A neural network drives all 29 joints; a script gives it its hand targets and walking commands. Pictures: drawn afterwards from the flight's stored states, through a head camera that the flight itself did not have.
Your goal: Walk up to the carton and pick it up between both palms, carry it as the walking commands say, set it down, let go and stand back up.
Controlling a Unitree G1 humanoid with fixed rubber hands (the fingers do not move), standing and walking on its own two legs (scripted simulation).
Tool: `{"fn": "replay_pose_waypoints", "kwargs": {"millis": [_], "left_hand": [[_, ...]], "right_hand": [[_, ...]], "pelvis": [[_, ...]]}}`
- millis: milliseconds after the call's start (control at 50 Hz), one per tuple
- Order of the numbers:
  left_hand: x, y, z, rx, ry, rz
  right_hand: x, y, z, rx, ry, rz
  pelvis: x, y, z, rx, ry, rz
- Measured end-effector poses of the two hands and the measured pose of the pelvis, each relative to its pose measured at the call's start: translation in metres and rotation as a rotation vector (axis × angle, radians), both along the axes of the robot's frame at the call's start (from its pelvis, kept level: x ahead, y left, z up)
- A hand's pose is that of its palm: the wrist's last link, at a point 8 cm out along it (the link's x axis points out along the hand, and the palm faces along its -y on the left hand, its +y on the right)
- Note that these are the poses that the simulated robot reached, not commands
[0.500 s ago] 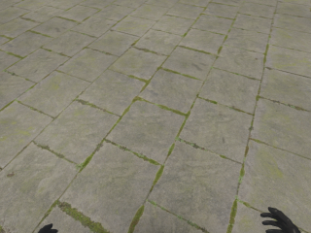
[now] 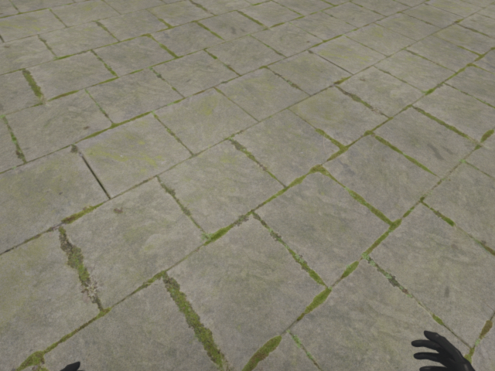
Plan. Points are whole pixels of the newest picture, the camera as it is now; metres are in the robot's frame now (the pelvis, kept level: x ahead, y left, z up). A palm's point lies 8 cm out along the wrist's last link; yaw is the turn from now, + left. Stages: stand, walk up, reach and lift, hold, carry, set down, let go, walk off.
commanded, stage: walk up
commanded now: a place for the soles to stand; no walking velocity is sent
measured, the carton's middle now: out of the picture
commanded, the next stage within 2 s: none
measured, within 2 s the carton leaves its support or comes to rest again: neither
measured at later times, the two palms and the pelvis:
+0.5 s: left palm out of the picture +0.04 +0.35 -0.07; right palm (366, 252) +0.34 -0.22 -0.07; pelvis +0.10 +0.00 +0.01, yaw +25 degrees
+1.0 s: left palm out of the picture +0.04 +0.48 -0.08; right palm (234, 188) +0.50 +0.04 -0.06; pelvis +0.20 +0.18 +0.01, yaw +46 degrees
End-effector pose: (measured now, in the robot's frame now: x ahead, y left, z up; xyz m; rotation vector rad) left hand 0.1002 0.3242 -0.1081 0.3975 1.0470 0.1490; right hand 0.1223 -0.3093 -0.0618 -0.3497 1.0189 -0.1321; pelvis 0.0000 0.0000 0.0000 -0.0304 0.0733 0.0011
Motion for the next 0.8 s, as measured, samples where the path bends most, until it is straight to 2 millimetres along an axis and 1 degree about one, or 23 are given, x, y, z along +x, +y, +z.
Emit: {"fn": "replay_pose_waypoints", "kwargs": {"millis": [80, 160, 240, 320, 420, 500, 560, 620, 680, 740, 780, 800], "left_hand": [[-0.010, 0.014, 0.006, 0.007, 0.000, 0.062], [-0.016, 0.024, 0.015, 0.033, -0.012, 0.124], [-0.022, 0.025, 0.025, 0.066, -0.020, 0.184], [-0.032, 0.021, 0.029, 0.102, -0.029, 0.240], [-0.049, 0.020, 0.041, 0.123, -0.061, 0.364], [-0.057, 0.023, 0.041, 0.124, -0.073, 0.444], [-0.067, 0.029, 0.038, 0.117, -0.065, 0.503], [-0.081, 0.037, 0.032, 0.106, -0.044, 0.563], [-0.096, 0.047, 0.023, 0.085, -0.016, 0.622], [-0.110, 0.060, 0.008, 0.052, 0.017, 0.677], [-0.114, 0.070, 0.000, 0.023, 0.042, 0.709], [-0.113, 0.076, -0.002, 0.011, 0.048, 0.719]], "right_hand": [[0.030, 0.016, 0.002, 0.006, -0.002, 0.061], [0.061, 0.029, -0.003, 0.031, -0.020, 0.119], [0.092, 0.037, -0.010, 0.061, -0.027, 0.179], [0.127, 0.043, -0.021, 0.092, -0.032, 0.240], [0.180, 0.065, -0.011, 0.108, -0.043, 0.371], [0.220, 0.088, -0.006, 0.110, -0.052, 0.460], [0.248, 0.114, -0.005, 0.107, -0.054, 0.526], [0.279, 0.151, -0.004, 0.108, -0.067, 0.593], [0.308, 0.198, -0.004, 0.110, -0.083, 0.663], [0.336, 0.249, -0.003, 0.103, -0.102, 0.733], [0.349, 0.280, 0.000, 0.094, -0.114, 0.769], [0.354, 0.292, 0.002, 0.086, -0.128, 0.775]], "pelvis": [[0.011, 0.008, 0.004, 0.007, -0.002, 0.061], [0.023, 0.010, 0.004, 0.031, -0.019, 0.119], [0.038, 0.005, 0.003, 0.047, -0.019, 0.177], [0.055, -0.004, -0.001, 0.065, -0.027, 0.232], [0.078, -0.006, 0.006, 0.061, -0.054, 0.357], [0.096, 0.000, 0.006, 0.061, -0.066, 0.437], [0.109, 0.011, 0.004, 0.052, -0.064, 0.499], [0.120, 0.027, 0.002, 0.038, -0.061, 0.559], [0.131, 0.048, -0.003, 0.019, -0.054, 0.617], [0.141, 0.075, -0.009, -0.008, -0.037, 0.665], [0.147, 0.095, -0.010, 0.002, -0.013, 0.691], [0.149, 0.105, -0.009, 0.003, -0.011, 0.700]]}}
